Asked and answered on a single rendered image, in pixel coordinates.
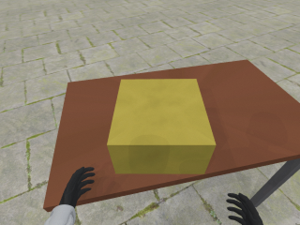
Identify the table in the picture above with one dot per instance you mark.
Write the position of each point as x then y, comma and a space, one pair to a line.
254, 122

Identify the left robot hand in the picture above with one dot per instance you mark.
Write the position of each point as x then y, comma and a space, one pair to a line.
73, 190

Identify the robot left forearm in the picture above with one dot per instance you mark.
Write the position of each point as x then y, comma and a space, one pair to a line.
62, 214

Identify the right robot hand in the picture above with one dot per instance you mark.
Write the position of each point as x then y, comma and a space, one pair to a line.
249, 214

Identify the carton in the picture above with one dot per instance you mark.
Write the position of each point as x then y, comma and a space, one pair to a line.
160, 126

